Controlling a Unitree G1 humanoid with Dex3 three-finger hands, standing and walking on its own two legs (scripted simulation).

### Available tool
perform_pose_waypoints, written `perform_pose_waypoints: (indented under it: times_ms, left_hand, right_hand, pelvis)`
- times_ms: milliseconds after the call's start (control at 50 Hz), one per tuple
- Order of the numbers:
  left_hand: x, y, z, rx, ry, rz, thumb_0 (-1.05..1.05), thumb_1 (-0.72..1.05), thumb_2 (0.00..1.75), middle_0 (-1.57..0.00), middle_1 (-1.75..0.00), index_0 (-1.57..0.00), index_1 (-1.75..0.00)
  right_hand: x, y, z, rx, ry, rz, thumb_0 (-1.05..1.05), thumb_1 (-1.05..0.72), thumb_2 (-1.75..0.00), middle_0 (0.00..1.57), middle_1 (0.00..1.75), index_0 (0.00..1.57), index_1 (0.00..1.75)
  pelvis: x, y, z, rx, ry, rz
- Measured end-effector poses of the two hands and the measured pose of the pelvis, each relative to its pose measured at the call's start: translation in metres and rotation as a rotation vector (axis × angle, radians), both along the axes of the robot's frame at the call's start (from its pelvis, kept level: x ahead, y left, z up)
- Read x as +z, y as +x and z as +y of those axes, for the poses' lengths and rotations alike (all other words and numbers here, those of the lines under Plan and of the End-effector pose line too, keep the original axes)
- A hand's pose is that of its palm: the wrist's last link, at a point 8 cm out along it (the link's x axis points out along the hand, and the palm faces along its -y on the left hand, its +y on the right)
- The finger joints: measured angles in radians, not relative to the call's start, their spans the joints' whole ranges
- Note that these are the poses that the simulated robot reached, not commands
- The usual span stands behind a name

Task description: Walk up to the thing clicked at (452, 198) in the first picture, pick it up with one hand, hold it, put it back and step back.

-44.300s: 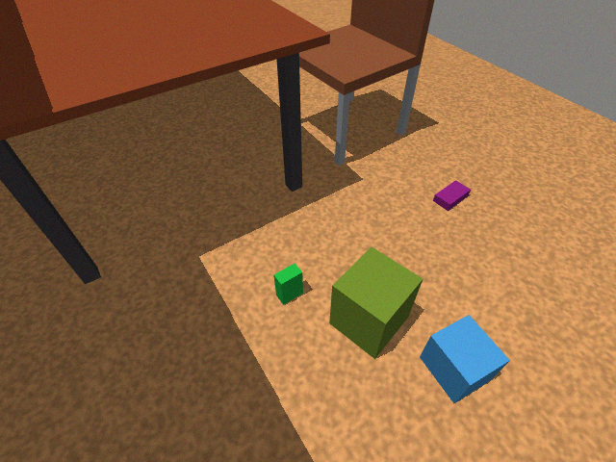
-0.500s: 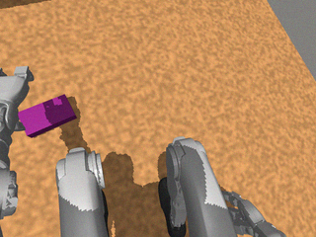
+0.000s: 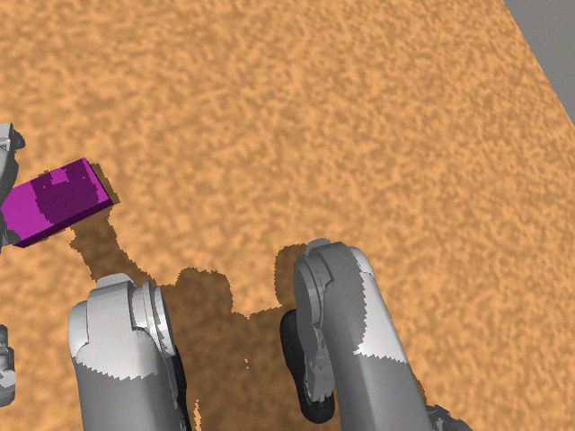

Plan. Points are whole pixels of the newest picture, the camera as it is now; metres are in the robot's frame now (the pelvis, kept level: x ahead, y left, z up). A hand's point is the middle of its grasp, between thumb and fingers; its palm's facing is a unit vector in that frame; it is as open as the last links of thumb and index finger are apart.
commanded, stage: home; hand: left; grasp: from above
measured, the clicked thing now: (54, 202) +0.47 +0.31 -0.30
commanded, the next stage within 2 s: none
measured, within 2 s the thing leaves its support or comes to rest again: neither
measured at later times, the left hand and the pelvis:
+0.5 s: hand out of the picture +0.29 +0.28 +0.05, palm faces -0.24 -0.66 -0.71, open 7.8 cm; pelvis +0.01 +0.00 +0.17, yaw +6 degrees
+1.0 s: hand out of the picture +0.23 +0.23 +0.27, palm faces +0.19 -0.95 -0.26, open 7.4 cm; pelvis +0.07 +0.01 +0.35, yaw +10 degrees
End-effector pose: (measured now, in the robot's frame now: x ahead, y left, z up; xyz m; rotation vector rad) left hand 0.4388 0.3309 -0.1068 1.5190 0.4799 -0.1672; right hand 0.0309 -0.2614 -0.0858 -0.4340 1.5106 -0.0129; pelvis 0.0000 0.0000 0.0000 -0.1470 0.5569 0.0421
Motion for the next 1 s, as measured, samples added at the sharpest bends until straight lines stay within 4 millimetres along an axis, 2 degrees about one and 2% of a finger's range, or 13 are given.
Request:
perform_pose_waypoints:
  times_ms: [100, 200, 400, 560, 640, 740, 860, 1000]
  left_hand:
    - [0.035, -0.012, -0.005, 0.038, -0.028, -0.024, 0.0, -0.29, 0.89, -0.17, -0.81, -0.18, -0.8]
    - [0.084, -0.034, -0.01, 0.122, -0.105, -0.038, 0.0, -0.03, 0.83, -0.2, -0.6, -0.2, -0.6]
    - [0.168, -0.113, -0.018, 0.328, -0.401, 0.017, 0.0, 0.62, 0.87, -0.21, -0.36, -0.21, -0.37]
    - [0.23, -0.167, -0.025, 0.501, -0.618, -0.005, 0.0, 0.84, 0.89, -0.21, -0.31, -0.22, -0.32]
    - [0.262, -0.185, -0.03, 0.594, -0.718, -0.01, 0.0, 0.87, 0.89, -0.21, -0.31, -0.22, -0.31]
    - [0.303, -0.203, -0.04, 0.711, -0.85, -0.004, 0.0, 0.89, 0.9, -0.21, -0.3, -0.22, -0.31]
    - [0.352, -0.218, -0.049, 0.837, -0.967, 0.003, 0.01, 0.9, 0.9, -0.21, -0.3, -0.21, -0.3]
    - [0.41, -0.23, -0.057, 0.944, -1.073, -0.007, 0.01, 0.9, 0.9, -0.2, -0.3, -0.21, -0.3]
  right_hand:
    - [0.004, 0.032, 0.005, -0.005, 0.044, -0.087, 0.01, -0.89, -0.89, 0.2, 0.3, 0.2, 0.3]
    - [0.028, 0.074, 0.009, -0.013, 0.078, -0.209, 0.01, -0.9, -0.89, 0.2, 0.3, 0.2, 0.3]
    - [0.112, 0.155, 0.018, 0.043, 0.1, -0.431, 0.01, -0.91, -0.89, 0.2, 0.3, 0.2, 0.3]
    - [0.183, 0.202, 0.037, 0.084, 0.106, -0.598, 0.01, -0.91, -0.89, 0.2, 0.3, 0.2, 0.3]
    - [0.217, 0.217, 0.049, 0.081, 0.124, -0.666, 0.01, -0.91, -0.89, 0.2, 0.3, 0.2, 0.3]
    - [0.261, 0.225, 0.061, 0.066, 0.143, -0.724, 0.01, -0.91, -0.89, 0.2, 0.3, 0.2, 0.3]
    - [0.311, 0.222, 0.068, 0.046, 0.139, -0.756, 0.01, -0.91, -0.89, 0.2, 0.3, 0.2, 0.3]
    - [0.363, 0.217, 0.066, 0.016, 0.105, -0.792, 0.01, -0.91, -0.89, 0.2, 0.3, 0.2, 0.3]
  pelvis:
    - [0.019, 0.002, 0.0, 0.01, 0.008, 0.027]
    - [0.053, 0.003, 0.0, 0.022, 0.018, 0.044]
    - [0.132, 0.005, 0.0, 0.051, 0.039, 0.018]
    - [0.188, 0.011, 0.0, 0.081, 0.052, -0.036]
    - [0.217, 0.017, 0.001, 0.093, 0.058, -0.067]
    - [0.255, 0.028, 0.003, 0.104, 0.069, -0.113]
    - [0.301, 0.044, 0.006, 0.119, 0.08, -0.175]
    - [0.348, 0.066, 0.01, 0.134, 0.095, -0.251]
